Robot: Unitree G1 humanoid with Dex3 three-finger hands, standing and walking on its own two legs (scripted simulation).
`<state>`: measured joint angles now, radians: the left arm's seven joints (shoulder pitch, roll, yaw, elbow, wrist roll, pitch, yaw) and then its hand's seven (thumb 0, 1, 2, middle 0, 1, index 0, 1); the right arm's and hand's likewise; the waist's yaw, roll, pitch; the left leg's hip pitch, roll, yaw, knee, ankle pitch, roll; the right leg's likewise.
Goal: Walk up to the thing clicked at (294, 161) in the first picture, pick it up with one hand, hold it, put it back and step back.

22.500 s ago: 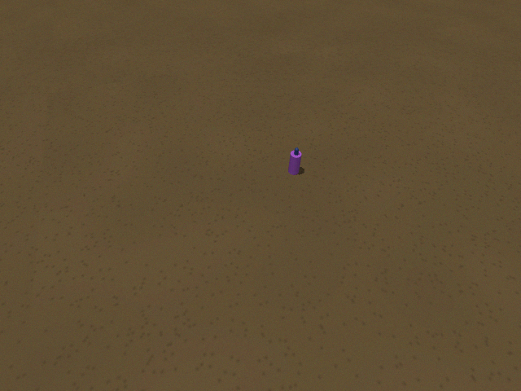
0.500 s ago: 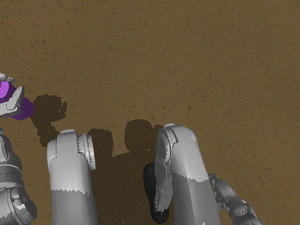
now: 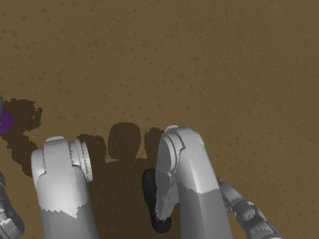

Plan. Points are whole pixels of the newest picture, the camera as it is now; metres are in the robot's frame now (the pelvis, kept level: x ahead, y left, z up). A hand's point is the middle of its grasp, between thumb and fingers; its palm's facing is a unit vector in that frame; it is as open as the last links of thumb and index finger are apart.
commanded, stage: lower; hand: left
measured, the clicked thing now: out of the picture +0.40 +0.34 -0.13
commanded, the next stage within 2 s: loosen in 1.30 s
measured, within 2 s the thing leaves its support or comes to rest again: rests again in 1.92 s
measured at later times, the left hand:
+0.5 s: hand out of the picture +0.40 +0.34 -0.14, palm faces +0.52 -0.85 -0.01, open 6.7 cm
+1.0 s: hand out of the picture +0.41 +0.34 -0.16, palm faces +0.52 -0.86 -0.01, open 6.7 cm
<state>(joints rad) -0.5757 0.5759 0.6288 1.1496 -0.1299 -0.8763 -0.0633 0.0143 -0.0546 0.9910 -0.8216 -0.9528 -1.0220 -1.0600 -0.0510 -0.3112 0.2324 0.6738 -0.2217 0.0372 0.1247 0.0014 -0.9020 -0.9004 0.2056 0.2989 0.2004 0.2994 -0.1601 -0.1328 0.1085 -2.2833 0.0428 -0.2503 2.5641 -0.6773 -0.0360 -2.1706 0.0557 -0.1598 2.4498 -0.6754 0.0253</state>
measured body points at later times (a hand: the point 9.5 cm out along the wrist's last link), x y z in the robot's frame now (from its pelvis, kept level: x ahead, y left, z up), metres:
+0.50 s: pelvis +0.00 +0.01 -0.01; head +0.22 +0.15 +0.35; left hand +0.37 +0.38 -0.14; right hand +0.16 -0.26 -0.07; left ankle +0.08 +0.14 -0.26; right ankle +0.11 -0.11 -0.26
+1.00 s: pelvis -0.01 +0.01 -0.01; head +0.21 +0.18 +0.34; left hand +0.37 +0.38 -0.16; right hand +0.16 -0.24 -0.06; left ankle +0.08 +0.14 -0.26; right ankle +0.11 -0.11 -0.26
